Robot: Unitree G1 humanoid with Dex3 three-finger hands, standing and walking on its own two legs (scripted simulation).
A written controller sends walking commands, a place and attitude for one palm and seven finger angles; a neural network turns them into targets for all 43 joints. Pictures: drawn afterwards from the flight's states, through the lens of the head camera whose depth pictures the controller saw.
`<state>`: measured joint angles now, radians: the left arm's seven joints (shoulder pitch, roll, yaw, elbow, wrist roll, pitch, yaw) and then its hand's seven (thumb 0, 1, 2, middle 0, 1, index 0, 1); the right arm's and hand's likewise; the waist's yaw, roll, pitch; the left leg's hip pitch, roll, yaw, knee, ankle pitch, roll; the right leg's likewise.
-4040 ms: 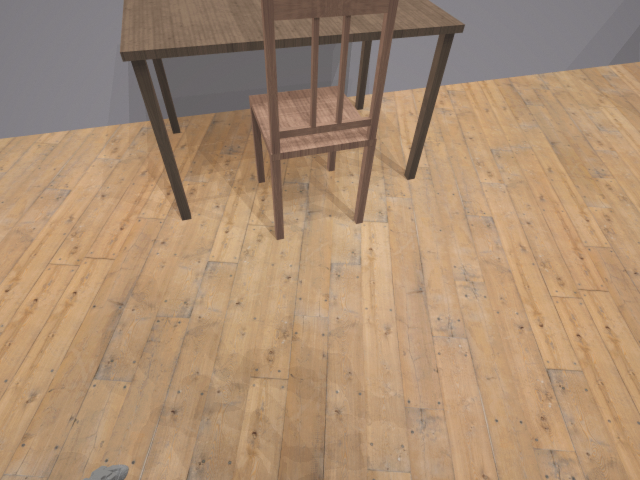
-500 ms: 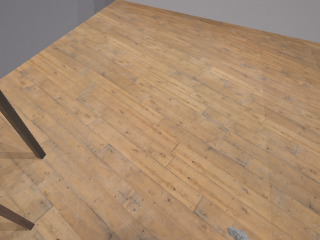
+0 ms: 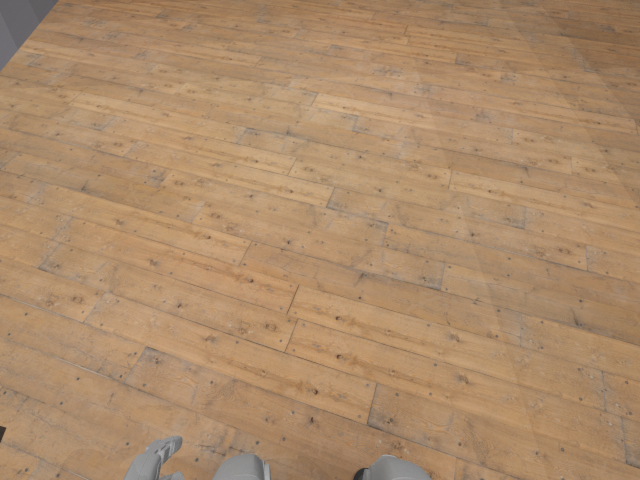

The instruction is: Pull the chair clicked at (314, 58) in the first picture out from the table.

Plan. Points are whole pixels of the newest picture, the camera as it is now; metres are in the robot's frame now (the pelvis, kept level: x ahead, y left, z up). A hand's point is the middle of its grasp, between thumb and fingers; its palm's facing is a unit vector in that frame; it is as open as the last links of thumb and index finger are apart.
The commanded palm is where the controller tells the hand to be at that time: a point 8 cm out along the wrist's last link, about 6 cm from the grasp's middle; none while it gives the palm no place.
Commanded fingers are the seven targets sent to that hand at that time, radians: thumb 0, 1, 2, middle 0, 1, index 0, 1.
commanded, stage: turn to face it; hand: left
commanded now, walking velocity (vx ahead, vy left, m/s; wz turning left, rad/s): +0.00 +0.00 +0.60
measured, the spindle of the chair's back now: out of the picture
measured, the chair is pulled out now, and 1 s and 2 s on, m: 0.00 0.00 0.00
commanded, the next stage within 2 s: none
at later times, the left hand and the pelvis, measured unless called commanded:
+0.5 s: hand out of the picture +0.05 +0.26 -0.16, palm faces +0.28 -0.94 -0.21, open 7.4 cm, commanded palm none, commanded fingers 0.00 0.90 0.90 -0.20 -0.30 -0.20 -0.30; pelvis +0.04 +0.05 +0.02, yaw +14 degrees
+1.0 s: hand out of the picture +0.02 +0.17 -0.12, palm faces +0.53 -0.80 -0.28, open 7.4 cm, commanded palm none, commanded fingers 0.00 0.90 0.90 -0.20 -0.30 -0.20 -0.30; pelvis +0.03 -0.05 +0.02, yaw +33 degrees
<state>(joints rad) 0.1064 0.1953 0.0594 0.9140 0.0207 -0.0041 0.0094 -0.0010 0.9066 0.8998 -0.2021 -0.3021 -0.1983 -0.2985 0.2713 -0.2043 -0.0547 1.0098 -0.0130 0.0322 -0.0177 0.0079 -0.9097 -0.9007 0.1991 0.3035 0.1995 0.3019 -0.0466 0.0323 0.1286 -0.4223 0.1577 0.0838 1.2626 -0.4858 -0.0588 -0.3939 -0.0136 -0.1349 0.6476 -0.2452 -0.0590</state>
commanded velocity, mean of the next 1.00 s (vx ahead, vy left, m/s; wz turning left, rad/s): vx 0.00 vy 0.00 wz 0.60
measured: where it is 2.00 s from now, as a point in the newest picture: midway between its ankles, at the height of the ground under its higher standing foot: outside the picture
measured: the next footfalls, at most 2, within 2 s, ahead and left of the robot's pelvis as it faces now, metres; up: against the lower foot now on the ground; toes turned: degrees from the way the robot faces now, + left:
left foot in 0.26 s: +0.08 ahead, +0.13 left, +0.00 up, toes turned +18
right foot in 0.84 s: +0.12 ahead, -0.11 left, +0.00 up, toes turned +25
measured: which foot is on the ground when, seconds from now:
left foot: up 0.00-0.24, down 0.26-0.82, up 0.84-1.00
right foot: down 0.00-0.26, up 0.28-0.82, down 0.84-1.00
